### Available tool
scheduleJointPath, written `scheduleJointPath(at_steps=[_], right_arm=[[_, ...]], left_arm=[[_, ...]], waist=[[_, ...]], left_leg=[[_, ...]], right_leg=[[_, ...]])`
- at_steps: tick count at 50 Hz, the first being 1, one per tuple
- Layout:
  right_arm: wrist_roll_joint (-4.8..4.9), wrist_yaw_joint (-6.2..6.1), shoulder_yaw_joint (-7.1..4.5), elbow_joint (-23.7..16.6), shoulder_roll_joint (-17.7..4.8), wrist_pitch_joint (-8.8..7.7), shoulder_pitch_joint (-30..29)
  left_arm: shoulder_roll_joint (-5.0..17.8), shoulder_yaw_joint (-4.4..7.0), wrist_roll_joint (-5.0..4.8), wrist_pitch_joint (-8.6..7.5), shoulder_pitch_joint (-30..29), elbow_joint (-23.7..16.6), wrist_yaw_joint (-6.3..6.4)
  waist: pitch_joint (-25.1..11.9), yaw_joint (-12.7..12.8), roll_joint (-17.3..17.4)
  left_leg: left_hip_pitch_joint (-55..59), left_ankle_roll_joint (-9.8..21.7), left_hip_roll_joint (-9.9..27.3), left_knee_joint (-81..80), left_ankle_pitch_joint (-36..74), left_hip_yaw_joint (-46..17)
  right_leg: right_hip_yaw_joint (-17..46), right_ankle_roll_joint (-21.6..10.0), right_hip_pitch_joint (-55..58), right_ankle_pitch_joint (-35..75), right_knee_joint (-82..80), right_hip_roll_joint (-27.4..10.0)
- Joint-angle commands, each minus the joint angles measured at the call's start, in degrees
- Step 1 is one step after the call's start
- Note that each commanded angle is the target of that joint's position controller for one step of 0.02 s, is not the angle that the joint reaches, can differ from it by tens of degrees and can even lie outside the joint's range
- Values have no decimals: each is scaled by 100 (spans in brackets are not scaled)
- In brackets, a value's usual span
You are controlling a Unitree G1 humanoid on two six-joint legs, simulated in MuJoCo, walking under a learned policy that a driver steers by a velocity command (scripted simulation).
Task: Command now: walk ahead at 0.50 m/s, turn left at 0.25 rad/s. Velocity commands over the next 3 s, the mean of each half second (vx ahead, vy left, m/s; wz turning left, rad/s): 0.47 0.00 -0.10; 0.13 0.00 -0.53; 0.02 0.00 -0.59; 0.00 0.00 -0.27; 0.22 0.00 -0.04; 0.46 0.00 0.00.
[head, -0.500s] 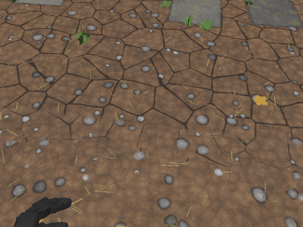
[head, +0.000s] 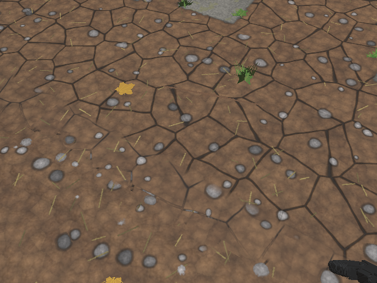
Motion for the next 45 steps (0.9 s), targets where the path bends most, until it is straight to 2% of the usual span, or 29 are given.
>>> scheduleJointPath(at_steps=[1, 2, 3, 4, 5, 6, 7, 8, 9, 10, 12, 14, 17, 21, 25, 27, 28, 29, 30, 31, 32, 33, 34, 35, 36, 38, 40, 42, 45], right_arm=[[-17, 60, -107, -562, -436, -119, -443], [-50, 53, -178, -484, -567, -120, -105], [-70, 27, -308, -234, -776, -114, 689], [-74, -48, -467, 24, -1125, -82, 1605], [-149, -131, -579, 97, -1799, -63, 2145], [-89, -116, -484, 57, -1549, -88, 2226], [-94, -83, -367, 105, -1221, -129, 1923], [-83, -86, -304, 114, -1005, -154, 1580], [-98, -73, -243, 130, -800, -180, 1232], [-135, -58, -193, 120, -619, -225, 997], [-169, -59, -204, 200, -578, -336, 838], [-210, -90, -237, 332, -648, -435, 842], [-241, -171, -250, 517, -682, -464, 973], [-209, -257, -258, 662, -807, -432, 987], [-90, -373, -326, 825, -1023, -221, 1140], [-18, -463, -375, 775, -1153, -95, 993], [-4, -501, -381, 739, -1162, -30, 902], [-7, -513, -340, 706, -1065, -16, 924], [-282, -468, -178, 567, -575, -74, 1421], [-308, -350, -41, 469, -351, -162, 1991], [-144, -258, -161, 565, -913, -215, 1584], [-11, -262, -167, 375, -933, -196, 1042], [-74, -337, -162, 398, -852, -133, 854], [-150, -411, -196, 380, -911, -41, 797], [-159, -426, -212, 368, -900, 47, 858], [-196, -462, -174, 407, -709, 99, 1028], [-215, -502, -144, 412, -627, 100, 971], [-203, -509, -132, 398, -614, 120, 829], [-158, -476, -134, 316, -612, 130, 537]], left_arm=[[1142, 245, -98, 25, -99, -187, 26], [1206, 250, -120, 57, -146, -159, 43], [1163, 216, -126, 86, -180, -131, 65], [962, 122, -31, 68, -152, -181, 95], [323, -107, 162, -27, 206, -472, 49], [466, -108, 74, -170, 193, -375, 10], [876, 27, -133, -220, -284, -521, -29], [817, 0, -169, -232, -577, -593, -28], [752, 5, -76, -203, -674, -556, 0], [736, 35, -27, -121, -574, -506, 5], [503, 6, -48, 55, -281, -387, -3], [413, 3, -44, 159, -416, -435, 31], [361, 8, -11, 156, -817, -565, 20], [155, -84, 67, 93, -1503, -801, -119], [255, -48, 103, 87, -1751, -1147, -300], [485, 63, 129, 102, -1316, -1161, -365], [673, 170, 125, 103, -737, -1044, -361], [963, 309, 137, 96, -121, -917, -278], [1551, 418, 149, 134, 77, -962, -131], [1719, 389, 202, 137, -203, -1239, -118], [1348, 328, 172, 197, -273, -1402, -138], [1079, 257, 117, 219, -600, -1454, -123], [873, 200, 36, 261, -857, -1450, -90], [760, 167, 33, 300, -1037, -1491, -40], [763, 165, 103, 337, -1129, -1542, -17], [864, 211, 178, 361, -1235, -1603, 26], [966, 255, 153, 387, -1169, -1609, 103], [1007, 277, 96, 467, -1190, -1650, 184], [990, 278, 81, 588, -1267, -1725, 248]], waist=[[160, -308, -690], [-86, -568, -766], [-552, -1016, -707], [-1127, -1412, -550], [-1915, -1241, 848], [-2677, -1301, 998], [-1831, -1299, 635], [-1172, -1148, 469], [-779, -946, 195], [-576, -741, 298], [-492, -518, 359], [-258, -479, 246], [-49, -583, 130], [233, -817, 25], [78, -857, 187], [-248, -594, 355], [-540, -295, 306], [-876, 25, 29], [-1500, -249, -1298], [-2599, -623, -1833], [-2899, -170, -789], [-2153, -223, -564], [-1387, -402, -107], [-1070, -537, -222], [-913, -684, -437], [-890, -798, -645], [-1058, -764, -655], [-1194, -700, -692], [-1037, -597, -893]], left_leg=[[335, 232, -241, -478, -438, 312], [954, 354, -423, -672, -502, 465], [2152, 519, -631, -963, -199, 623], [3749, 702, -359, -768, 20, 193], [5877, 1534, 1251, -914, -410, -2487], [6087, 1990, 1854, -1769, -700, -4232], [5511, 1708, 1602, -1843, -721, -3341], [4672, 1483, 1361, -1896, -377, -2406], [3906, 1319, 1122, -2059, -57, -1830], [3329, 1215, 951, -2279, 226, -1421], [2746, 1231, 898, -2693, 337, -994], [2554, 1223, 901, -2950, 507, -553], [2756, 1059, 824, -3051, 705, 22], [2790, 810, 706, -3004, 1374, 769], [3555, 632, 928, -2206, 2786, 978], [3833, 469, 946, -1367, 3946, 1016], [3773, 332, 815, -548, 4151, 1084], [3356, 63, 476, 674, 3507, 1207], [1751, -314, -66, 2617, -263, 1194], [86, -616, -1120, 4507, -3764, 216], [-63, -477, -713, 4707, -3384, -615], [-322, -375, -515, 4421, -2891, -487], [-374, -395, -293, 3925, -2548, -374], [-129, -408, -157, 3495, -2296, -384], [263, -410, -150, 3230, -2155, -361], [573, -497, -264, 2677, -2009, -245], [579, -610, -338, 2148, -1818, -266], [627, -678, -370, 1738, -1464, -340], [760, -690, -464, 1123, -1181, -397]], right_leg=[[711, -972, 71, 3203, -73, -1630], [574, -879, 102, 4160, 410, -1574], [313, -728, -140, 4830, 1336, -1375], [153, -497, -1096, 4126, 2616, -1128], [118, -91, -3441, 765, 4951, -322], [1192, -68, -4145, -1628, 5985, 69], [1369, -120, -4692, -1337, 6270, -269], [1257, -178, -4719, -853, 6026, -525], [1223, -161, -4498, -453, 5658, -712], [1288, -139, -4131, -140, 5398, -854], [1339, -55, -3687, 231, 5266, -870], [1473, 37, -3875, 635, 4990, -822], [1623, 78, -4230, 1589, 4114, -703], [1149, -16, -3841, 2575, 2682, -499], [803, -199, -3709, 2038, 2125, -269], [559, -384, -3224, 1391, 2039, 30], [474, -516, -2565, 1406, 1795, 240], [621, -707, -1567, 2280, 1277, 339], [2220, -1251, 176, 5105, 1783, -922], [4927, -2655, 1641, 5616, 1423, -2247], [4498, -2457, 1393, 4613, 1116, -1995], [3821, -2168, 719, 3744, 989, -1707], [3333, -1874, -200, 3190, 793, -1409], [3132, -1757, -940, 2792, 627, -1254], [3024, -1680, -1517, 2534, 467, -1069], [2788, -1660, -1989, 2839, 416, -877], [2750, -1643, -1942, 3052, 527, -831], [2832, -1518, -1913, 2330, 570, -752], [3086, -1338, -2074, 882, 500, -597]])
Next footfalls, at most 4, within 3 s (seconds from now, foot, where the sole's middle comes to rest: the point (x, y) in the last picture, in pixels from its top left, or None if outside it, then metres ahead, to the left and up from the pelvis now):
0.08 left None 0.21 0.13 -0.77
0.58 right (245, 278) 0.49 -0.11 -0.77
1.04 left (186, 249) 0.56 0.10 -0.77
1.46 right None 0.39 -0.10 -0.77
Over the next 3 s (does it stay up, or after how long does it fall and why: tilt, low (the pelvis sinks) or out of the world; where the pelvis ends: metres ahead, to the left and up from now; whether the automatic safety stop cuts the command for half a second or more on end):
stays up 0.72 -0.24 0.01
